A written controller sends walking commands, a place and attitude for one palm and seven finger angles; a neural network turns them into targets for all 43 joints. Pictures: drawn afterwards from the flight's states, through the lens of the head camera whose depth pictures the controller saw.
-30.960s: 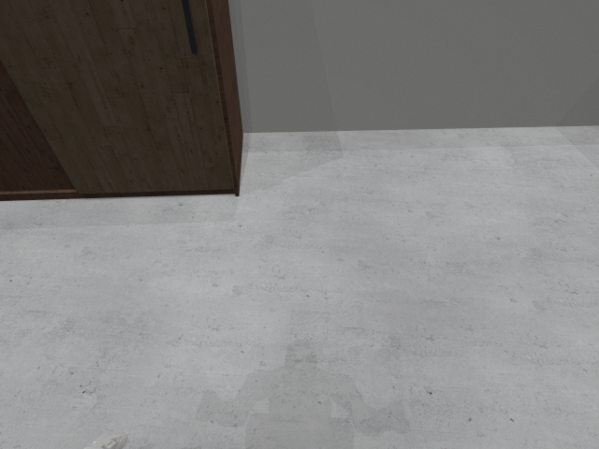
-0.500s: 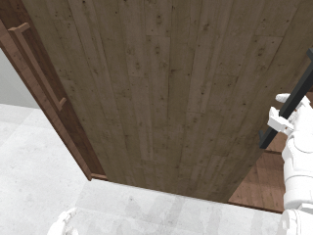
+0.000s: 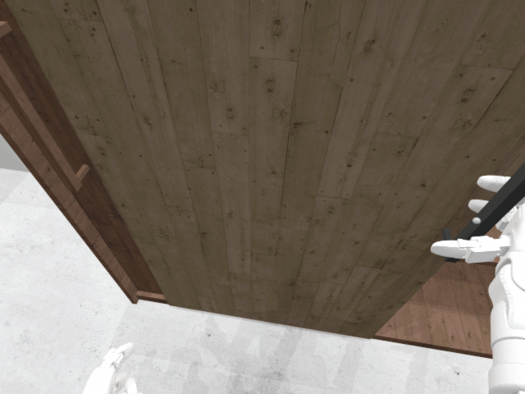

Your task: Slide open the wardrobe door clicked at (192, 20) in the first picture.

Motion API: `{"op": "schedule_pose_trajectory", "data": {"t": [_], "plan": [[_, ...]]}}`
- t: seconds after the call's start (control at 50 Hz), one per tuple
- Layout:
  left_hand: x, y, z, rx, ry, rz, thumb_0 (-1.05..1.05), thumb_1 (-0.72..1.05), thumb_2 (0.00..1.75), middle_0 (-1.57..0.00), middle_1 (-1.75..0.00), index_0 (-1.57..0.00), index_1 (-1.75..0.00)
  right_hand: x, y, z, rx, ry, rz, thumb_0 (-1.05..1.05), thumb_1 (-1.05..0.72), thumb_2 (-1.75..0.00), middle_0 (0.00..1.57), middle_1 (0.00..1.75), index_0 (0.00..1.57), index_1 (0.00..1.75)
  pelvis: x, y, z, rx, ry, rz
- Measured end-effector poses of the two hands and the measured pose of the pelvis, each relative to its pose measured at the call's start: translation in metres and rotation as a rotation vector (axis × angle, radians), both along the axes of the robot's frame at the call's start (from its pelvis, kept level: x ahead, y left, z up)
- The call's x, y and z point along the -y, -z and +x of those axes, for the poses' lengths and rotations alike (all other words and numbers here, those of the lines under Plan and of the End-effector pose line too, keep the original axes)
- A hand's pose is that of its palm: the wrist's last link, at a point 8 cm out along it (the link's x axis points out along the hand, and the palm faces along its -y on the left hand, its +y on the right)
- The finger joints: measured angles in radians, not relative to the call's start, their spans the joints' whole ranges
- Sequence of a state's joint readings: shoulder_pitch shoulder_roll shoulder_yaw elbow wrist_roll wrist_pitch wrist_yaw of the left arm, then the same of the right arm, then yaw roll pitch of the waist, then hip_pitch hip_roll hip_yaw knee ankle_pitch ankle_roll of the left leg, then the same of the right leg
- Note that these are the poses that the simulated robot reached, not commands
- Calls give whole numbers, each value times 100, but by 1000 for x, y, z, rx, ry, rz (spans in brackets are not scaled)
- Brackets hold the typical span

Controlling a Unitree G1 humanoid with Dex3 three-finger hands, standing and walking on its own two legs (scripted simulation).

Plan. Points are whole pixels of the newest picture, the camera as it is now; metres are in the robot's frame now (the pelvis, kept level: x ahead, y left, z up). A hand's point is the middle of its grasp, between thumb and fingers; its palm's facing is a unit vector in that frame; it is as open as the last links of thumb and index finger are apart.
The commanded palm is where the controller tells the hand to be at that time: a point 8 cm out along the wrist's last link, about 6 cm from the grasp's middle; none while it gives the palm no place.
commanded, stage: slip the hand off the handle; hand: right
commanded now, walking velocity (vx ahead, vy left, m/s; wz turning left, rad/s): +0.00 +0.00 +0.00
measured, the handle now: (495, 194) +0.39 -0.33 +0.12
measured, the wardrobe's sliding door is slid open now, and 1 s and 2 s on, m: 0.57 0.57 0.57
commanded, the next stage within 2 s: draw the hand back to the body in 1.34 s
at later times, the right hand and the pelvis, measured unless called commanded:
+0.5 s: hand (521, 231) +0.35 -0.37 +0.09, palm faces +0.47 +0.86 -0.18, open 14.5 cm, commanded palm +0.31 -0.40 +0.10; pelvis -0.01 -0.01 -0.01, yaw -1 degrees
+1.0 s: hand out of the picture +0.30 -0.38 +0.08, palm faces +0.44 +0.88 -0.17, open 14.7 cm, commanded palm +0.25 -0.41 +0.10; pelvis +0.00 -0.05 -0.01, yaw +0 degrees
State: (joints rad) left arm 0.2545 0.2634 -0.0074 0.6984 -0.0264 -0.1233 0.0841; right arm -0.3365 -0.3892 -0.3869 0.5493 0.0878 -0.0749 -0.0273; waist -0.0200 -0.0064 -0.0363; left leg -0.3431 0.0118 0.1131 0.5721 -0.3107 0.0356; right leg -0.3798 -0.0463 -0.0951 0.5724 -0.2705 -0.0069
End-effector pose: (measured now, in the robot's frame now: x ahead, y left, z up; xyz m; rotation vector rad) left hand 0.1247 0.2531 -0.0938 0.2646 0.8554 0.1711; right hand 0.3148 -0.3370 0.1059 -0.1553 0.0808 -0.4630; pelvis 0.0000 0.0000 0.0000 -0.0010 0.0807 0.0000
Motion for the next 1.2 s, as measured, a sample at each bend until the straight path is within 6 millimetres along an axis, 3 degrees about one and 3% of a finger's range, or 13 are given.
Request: {"op": "schedule_pose_trajectory", "data": {"t": [0.12,0.26,0.48,0.66,0.78,0.9,1.2], "plan": [[-1,-1,13,13,-6,1,1,90,90,-20,-30,-20,-29,2,2,-1,7,-8,16,-1,54,-20,29,119,38,124,0,1,7,-8,3,-1],[-3,-4,14,22,-23,12,1,90,90,-20,-30,-20,-29,23,4,-5,-35,27,13,-1,54,-20,28,117,40,124,-1,3,5,-14,1,0],[-4,5,-24,-73,-38,57,1,90,90,-20,-30,-20,-29,64,7,-12,-42,52,9,-1,54,-20,25,115,28,117,7,7,-7,-31,12,16],[3,8,-60,-145,-77,81,1,90,90,-20,-30,-20,-29,83,7,0,-18,11,10,-1,54,-20,25,115,25,115,22,10,-13,-53,5,30],[15,7,-66,-141,-93,68,1,90,90,-20,-30,-20,-29,86,11,-4,-15,-22,2,-1,54,-20,25,115,25,115,35,10,-11,-57,-9,35],[34,3,-46,-79,-74,46,1,90,90,-20,-30,-20,-29,86,22,-28,-15,-13,12,-1,54,-20,25,115,25,115,45,9,-6,-45,-12,38],[80,-23,50,203,117,-15,1,90,90,-21,-30,-20,-30,75,13,-108,-5,34,-1,-1,54,-20,25,115,25,115,47,7,-7,15,28,39]]}}
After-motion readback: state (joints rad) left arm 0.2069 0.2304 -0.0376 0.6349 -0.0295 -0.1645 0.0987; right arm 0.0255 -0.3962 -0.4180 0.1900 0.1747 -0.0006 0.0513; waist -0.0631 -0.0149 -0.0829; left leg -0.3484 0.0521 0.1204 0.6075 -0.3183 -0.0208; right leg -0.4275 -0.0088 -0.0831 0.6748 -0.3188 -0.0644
